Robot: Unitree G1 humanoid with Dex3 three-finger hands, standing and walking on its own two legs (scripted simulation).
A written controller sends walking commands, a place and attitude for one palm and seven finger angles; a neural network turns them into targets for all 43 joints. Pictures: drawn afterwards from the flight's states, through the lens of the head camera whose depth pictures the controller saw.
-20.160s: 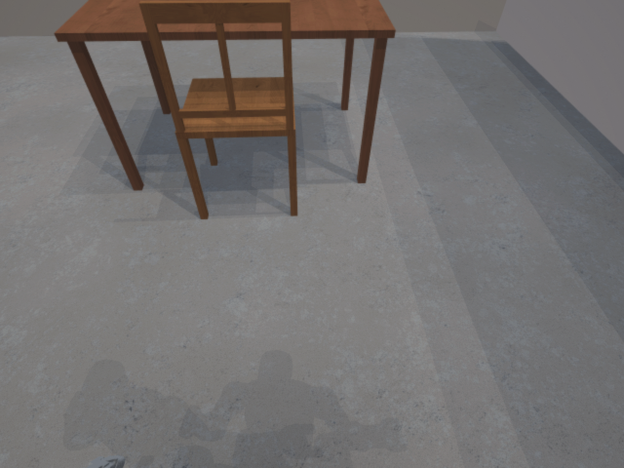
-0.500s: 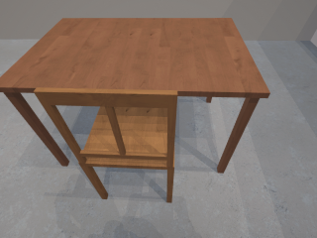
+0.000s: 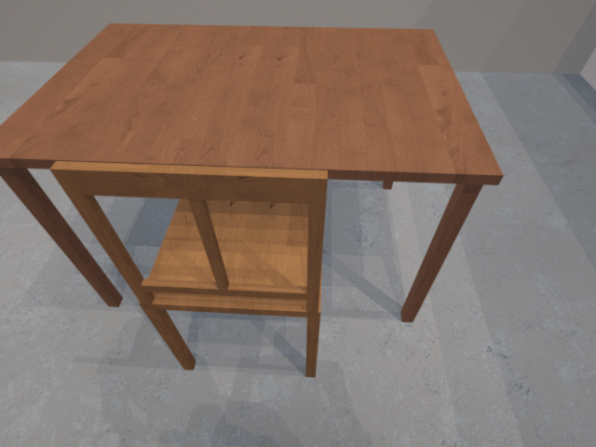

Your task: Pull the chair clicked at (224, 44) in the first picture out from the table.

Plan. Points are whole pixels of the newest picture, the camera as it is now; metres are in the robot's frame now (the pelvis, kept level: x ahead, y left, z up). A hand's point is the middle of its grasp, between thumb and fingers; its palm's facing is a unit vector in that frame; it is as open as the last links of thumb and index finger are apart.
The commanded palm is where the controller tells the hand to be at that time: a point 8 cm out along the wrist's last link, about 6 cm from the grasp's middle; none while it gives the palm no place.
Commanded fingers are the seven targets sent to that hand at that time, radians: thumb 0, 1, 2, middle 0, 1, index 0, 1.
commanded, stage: come to a stop and stand still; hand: left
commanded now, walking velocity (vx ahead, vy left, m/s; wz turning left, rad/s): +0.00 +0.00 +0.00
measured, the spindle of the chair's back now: (211, 247) +0.48 +0.21 -0.09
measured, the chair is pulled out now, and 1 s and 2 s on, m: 0.00 0.00 0.00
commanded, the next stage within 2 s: look again from close up in 0.04 s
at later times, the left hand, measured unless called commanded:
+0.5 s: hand out of the picture -0.02 +0.16 -0.17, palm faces +0.03 -0.98 -0.18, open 7.4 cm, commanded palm none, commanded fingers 0.00 0.90 0.90 -0.20 -0.30 -0.20 -0.30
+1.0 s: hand out of the picture -0.02 +0.16 -0.17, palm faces +0.03 -0.98 -0.17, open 7.4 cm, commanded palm +0.09 +0.20 -0.07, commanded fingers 0.00 0.88 0.89 -0.20 -0.30 -0.20 -0.30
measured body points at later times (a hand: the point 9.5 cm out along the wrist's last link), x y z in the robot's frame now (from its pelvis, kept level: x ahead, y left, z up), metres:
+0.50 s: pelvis +0.00 +0.00 +0.00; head +0.00 -0.01 +0.45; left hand -0.02 +0.21 -0.16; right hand -0.01 -0.21 -0.17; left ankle -0.03 +0.12 -0.74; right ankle +0.00 -0.12 -0.74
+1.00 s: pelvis -0.01 +0.00 +0.00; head +0.00 -0.01 +0.45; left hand -0.02 +0.21 -0.16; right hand -0.02 -0.21 -0.17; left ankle -0.03 +0.12 -0.74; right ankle +0.00 -0.12 -0.74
